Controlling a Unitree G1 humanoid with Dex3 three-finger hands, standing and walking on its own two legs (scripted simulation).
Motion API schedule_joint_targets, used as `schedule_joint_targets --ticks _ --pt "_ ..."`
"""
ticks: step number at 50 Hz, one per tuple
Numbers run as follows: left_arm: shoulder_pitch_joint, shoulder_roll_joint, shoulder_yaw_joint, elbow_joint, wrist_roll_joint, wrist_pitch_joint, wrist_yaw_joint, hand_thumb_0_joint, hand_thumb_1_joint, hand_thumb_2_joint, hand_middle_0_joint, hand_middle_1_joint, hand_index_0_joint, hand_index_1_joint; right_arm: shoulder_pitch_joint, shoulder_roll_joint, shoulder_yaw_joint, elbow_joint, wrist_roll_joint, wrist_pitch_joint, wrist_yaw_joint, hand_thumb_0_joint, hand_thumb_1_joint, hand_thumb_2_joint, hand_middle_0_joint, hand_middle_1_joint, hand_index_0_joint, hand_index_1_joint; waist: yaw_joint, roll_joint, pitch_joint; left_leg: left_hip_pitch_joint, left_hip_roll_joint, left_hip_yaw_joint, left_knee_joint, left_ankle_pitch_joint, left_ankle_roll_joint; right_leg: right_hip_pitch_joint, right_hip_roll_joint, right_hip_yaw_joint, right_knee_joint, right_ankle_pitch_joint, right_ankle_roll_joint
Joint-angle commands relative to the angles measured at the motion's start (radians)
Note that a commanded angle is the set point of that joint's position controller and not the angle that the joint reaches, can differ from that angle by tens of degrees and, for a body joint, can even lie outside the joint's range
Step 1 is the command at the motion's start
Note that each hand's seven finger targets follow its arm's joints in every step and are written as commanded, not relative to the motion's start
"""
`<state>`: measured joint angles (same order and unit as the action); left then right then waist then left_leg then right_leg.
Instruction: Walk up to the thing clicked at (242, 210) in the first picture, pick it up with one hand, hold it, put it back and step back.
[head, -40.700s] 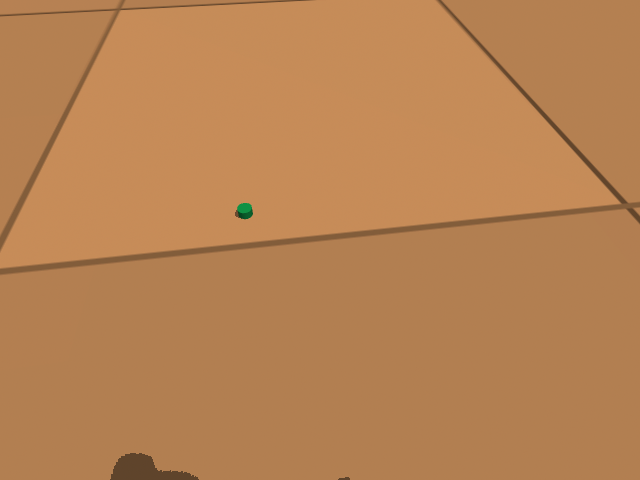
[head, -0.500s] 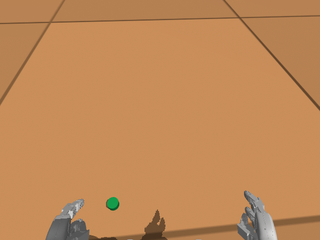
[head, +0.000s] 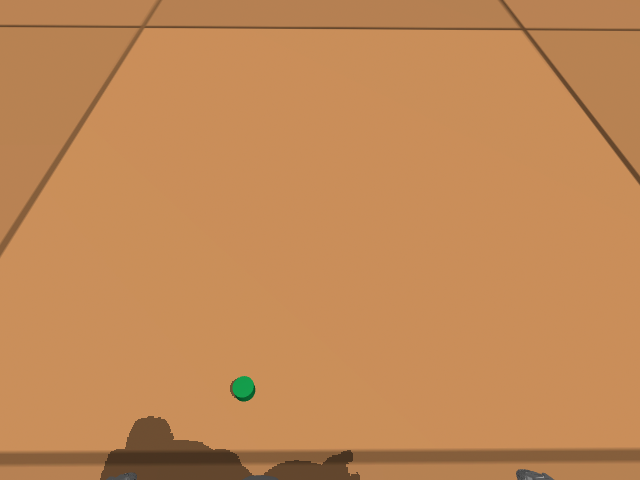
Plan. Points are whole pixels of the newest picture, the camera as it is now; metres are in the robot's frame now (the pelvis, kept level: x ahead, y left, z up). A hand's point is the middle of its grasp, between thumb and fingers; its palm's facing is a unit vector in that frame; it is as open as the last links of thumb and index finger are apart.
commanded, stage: stand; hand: left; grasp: from above
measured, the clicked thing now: (244, 388) +0.46 +0.25 -0.73
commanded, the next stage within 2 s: none
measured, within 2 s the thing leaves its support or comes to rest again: neither
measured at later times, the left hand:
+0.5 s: hand out of the picture +0.04 +0.24 -0.14, palm faces +0.06 -0.94 -0.34, open 7.4 cm
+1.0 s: hand out of the picture +0.06 +0.24 -0.13, palm faces +0.06 -0.94 -0.34, open 7.4 cm
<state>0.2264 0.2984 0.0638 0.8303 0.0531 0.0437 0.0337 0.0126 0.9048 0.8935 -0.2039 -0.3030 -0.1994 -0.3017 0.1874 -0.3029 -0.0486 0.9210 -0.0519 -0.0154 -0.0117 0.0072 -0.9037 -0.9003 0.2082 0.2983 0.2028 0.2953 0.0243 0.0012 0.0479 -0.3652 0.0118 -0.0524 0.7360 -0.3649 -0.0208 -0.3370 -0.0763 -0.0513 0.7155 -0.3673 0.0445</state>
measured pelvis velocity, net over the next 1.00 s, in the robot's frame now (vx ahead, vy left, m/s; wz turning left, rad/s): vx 0.00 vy -0.01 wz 0.03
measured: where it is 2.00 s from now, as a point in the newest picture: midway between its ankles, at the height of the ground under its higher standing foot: outside the picture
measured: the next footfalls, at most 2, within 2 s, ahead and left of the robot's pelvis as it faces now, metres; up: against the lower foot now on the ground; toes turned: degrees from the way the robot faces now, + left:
none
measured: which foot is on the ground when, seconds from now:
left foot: down 0.00-1.00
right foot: down 0.00-1.00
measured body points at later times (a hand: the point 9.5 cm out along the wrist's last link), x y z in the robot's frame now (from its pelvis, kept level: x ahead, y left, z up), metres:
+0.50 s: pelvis +0.00 -0.01 +0.03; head +0.00 -0.01 +0.47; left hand +0.04 +0.29 -0.11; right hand +0.07 -0.28 -0.12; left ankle +0.02 +0.13 -0.71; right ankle +0.01 -0.15 -0.71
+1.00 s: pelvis +0.00 -0.01 +0.03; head +0.01 -0.01 +0.48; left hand +0.05 +0.29 -0.11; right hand +0.08 -0.30 -0.11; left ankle +0.02 +0.13 -0.71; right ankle +0.01 -0.15 -0.71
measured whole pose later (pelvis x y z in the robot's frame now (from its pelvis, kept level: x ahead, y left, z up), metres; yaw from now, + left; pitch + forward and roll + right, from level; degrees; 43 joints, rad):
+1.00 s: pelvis +0.00 -0.01 +0.03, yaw +2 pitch -3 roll -1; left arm 0.11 0.31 0.04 1.15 0.02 0.01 0.01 0.01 0.90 0.89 -0.21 -0.30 -0.20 -0.30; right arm 0.13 -0.32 -0.01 1.12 -0.02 0.01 -0.02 0.00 -0.91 -0.90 0.21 0.30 0.20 0.30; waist 0.01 0.02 0.08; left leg -0.16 0.03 -0.09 0.42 -0.21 -0.04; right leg -0.11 -0.06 -0.10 0.39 -0.22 0.03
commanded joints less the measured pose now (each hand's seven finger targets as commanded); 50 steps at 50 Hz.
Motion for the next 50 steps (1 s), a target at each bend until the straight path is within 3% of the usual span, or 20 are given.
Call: schedule_joint_targets --ticks 1,5,7,12,24,29,37,43,50 --pt "-0.028 0.160 0.035 0.002 -0.008 -0.055 0.011 0.000 0.899 0.900 -0.200 -0.300 -0.200 -0.300 -0.042 -0.157 -0.040 -0.045 0.009 -0.020 -0.014 0.000 -0.900 -0.900 0.200 0.300 0.200 0.300 -0.004 0.009 -0.094 0.086 0.044 -0.070 -0.181 0.251 0.068 0.092 -0.035 0.060 -0.186 0.195 -0.069" --pt "-0.037 0.179 0.030 0.073 -0.015 -0.056 0.016 0.000 0.899 0.900 -0.200 -0.300 -0.200 -0.300 -0.032 -0.158 -0.036 0.001 0.018 -0.008 -0.020 0.000 -0.900 -0.900 0.200 0.300 0.200 0.300 -0.015 -0.005 -0.088 0.133 0.049 -0.062 -0.210 0.287 0.059 0.134 -0.052 0.067 -0.251 0.229 -0.068" --pt "-0.055 0.181 0.026 0.101 -0.017 -0.055 0.017 0.000 0.899 0.900 -0.200 -0.300 -0.200 -0.300 -0.024 -0.159 -0.031 0.024 0.019 -0.002 -0.022 0.000 -0.900 -0.900 0.200 0.300 0.200 0.300 -0.020 -0.006 -0.059 0.124 0.055 -0.069 -0.251 0.254 0.057 0.152 -0.052 0.067 -0.283 0.180 -0.065" --pt "-0.048 0.179 0.016 0.172 -0.017 -0.051 0.014 0.000 0.899 0.900 -0.200 -0.300 -0.200 -0.300 -0.048 -0.171 -0.027 0.061 0.024 0.004 -0.022 0.000 -0.900 -0.900 0.200 0.300 0.200 0.300 -0.007 0.024 -0.018 0.123 0.072 -0.091 -0.322 0.176 0.052 0.188 -0.043 0.048 -0.330 0.129 -0.055" --pt "-0.091 0.202 0.013 0.238 -0.020 -0.052 0.004 0.000 0.899 0.900 -0.200 -0.300 -0.200 -0.300 -0.069 -0.183 -0.017 0.110 0.030 0.003 -0.018 0.000 -0.900 -0.900 0.200 0.300 0.200 0.300 -0.003 0.026 0.004 0.124 0.076 -0.101 -0.392 0.179 0.038 0.235 -0.048 0.038 -0.385 0.123 -0.046" --pt "-0.100 0.204 0.011 0.252 -0.023 -0.050 -0.002 0.000 0.899 0.900 -0.200 -0.300 -0.200 -0.300 -0.075 -0.195 -0.012 0.123 0.030 0.005 -0.016 0.000 -0.900 -0.900 0.200 0.300 0.200 0.300 -0.002 0.041 0.010 0.106 0.082 -0.107 -0.411 0.122 0.041 0.243 -0.049 0.040 -0.390 0.111 -0.047" --pt "-0.127 0.223 0.012 0.257 -0.026 -0.054 -0.004 0.000 0.899 0.900 -0.200 -0.300 -0.200 -0.300 -0.080 -0.202 -0.007 0.130 0.032 0.004 -0.014 0.000 -0.900 -0.900 0.200 0.300 0.200 0.300 -0.009 0.007 -0.016 0.149 0.084 -0.091 -0.384 0.218 0.039 0.236 -0.062 0.049 -0.410 0.131 -0.051" --pt "-0.133 0.227 0.013 0.259 -0.033 -0.058 -0.006 0.000 0.899 0.900 -0.200 -0.300 -0.200 -0.300 -0.071 -0.212 -0.001 0.137 0.030 0.001 -0.014 0.000 -0.900 -0.900 0.200 0.300 0.200 0.300 -0.013 0.009 -0.051 0.169 0.090 -0.082 -0.371 0.315 0.041 0.269 -0.067 0.049 -0.398 0.221 -0.049" --pt "-0.137 0.229 0.014 0.262 -0.032 -0.054 -0.008 0.000 0.899 0.900 -0.200 -0.300 -0.200 -0.300 -0.090 -0.209 0.005 0.137 0.034 0.001 -0.015 0.000 -0.900 -0.900 0.200 0.300 0.200 0.300 -0.006 0.013 -0.043 0.165 0.091 -0.084 -0.378 0.324 0.037 0.271 -0.062 0.035 -0.397 0.214 -0.049"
